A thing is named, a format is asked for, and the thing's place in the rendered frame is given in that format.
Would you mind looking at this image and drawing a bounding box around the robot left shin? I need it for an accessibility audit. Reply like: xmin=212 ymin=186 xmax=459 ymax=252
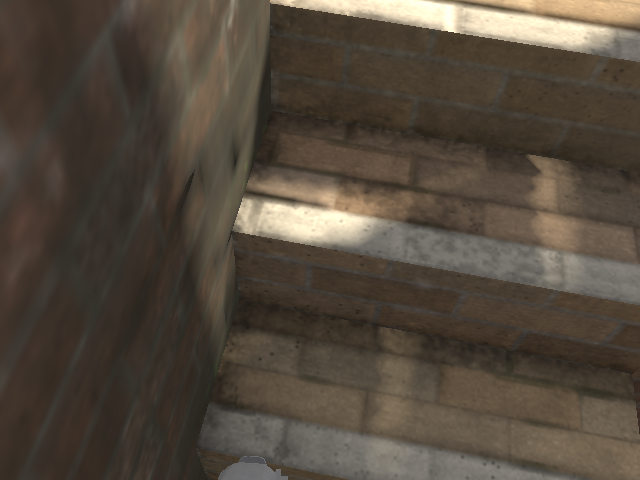
xmin=218 ymin=456 xmax=267 ymax=479

